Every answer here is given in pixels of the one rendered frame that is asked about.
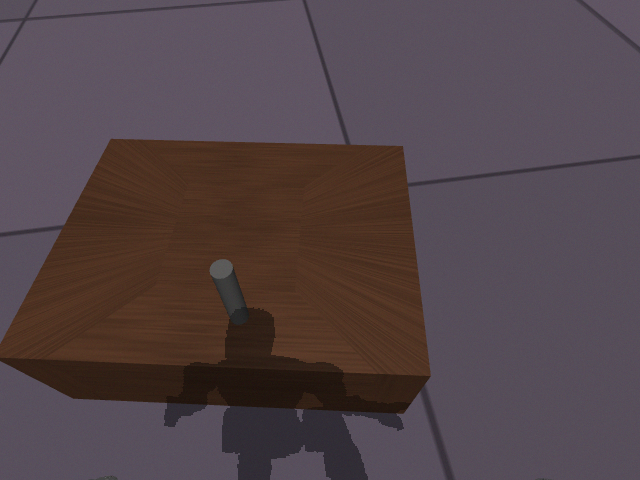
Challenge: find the can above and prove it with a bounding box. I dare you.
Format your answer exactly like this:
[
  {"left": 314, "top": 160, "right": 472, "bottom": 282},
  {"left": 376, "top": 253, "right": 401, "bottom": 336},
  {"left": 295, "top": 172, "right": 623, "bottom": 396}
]
[{"left": 210, "top": 259, "right": 249, "bottom": 325}]

